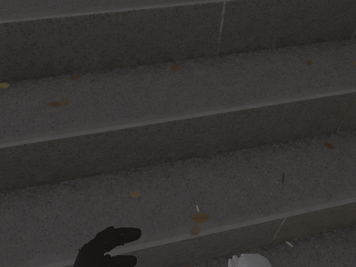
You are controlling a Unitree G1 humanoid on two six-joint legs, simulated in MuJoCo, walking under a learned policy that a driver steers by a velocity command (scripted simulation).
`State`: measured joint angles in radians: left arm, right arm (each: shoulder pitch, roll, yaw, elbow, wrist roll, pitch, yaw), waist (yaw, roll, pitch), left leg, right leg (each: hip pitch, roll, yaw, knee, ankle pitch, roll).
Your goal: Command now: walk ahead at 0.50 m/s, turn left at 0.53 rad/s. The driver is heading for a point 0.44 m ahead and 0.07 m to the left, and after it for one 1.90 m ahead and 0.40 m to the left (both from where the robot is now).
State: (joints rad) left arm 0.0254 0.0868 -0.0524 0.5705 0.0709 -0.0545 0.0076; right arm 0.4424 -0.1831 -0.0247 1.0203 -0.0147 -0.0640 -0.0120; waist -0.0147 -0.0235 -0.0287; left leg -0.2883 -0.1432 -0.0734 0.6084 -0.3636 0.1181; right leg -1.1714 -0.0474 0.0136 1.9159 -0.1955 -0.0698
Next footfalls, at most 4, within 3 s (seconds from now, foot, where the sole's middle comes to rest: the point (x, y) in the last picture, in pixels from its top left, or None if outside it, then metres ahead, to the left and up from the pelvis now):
0.20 right None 0.34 -0.14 -0.57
0.70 left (122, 206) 0.54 0.17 -0.39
1.20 right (137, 92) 0.81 0.14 -0.20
1.68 left None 0.98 0.46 -0.01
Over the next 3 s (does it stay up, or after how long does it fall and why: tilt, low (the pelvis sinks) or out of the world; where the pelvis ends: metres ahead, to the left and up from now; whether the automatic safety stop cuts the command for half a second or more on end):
stays up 1.58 0.34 1.12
